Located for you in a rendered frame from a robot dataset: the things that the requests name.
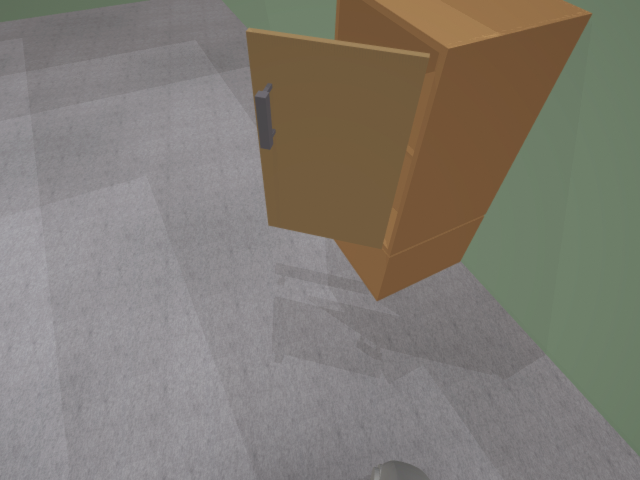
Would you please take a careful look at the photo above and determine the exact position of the cupboard door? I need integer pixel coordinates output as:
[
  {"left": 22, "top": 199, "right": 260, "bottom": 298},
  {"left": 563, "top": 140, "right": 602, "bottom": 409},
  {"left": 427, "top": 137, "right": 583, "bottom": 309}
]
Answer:
[{"left": 246, "top": 28, "right": 430, "bottom": 249}]

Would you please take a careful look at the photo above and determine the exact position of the handle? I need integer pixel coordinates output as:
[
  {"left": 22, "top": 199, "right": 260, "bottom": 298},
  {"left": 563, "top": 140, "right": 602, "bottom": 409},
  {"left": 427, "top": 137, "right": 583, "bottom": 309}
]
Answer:
[{"left": 255, "top": 83, "right": 276, "bottom": 150}]

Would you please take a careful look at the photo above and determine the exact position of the robot right thigh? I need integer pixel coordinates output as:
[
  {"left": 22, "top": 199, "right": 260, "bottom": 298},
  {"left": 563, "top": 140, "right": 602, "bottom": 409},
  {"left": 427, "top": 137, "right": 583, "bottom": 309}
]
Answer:
[{"left": 370, "top": 460, "right": 430, "bottom": 480}]

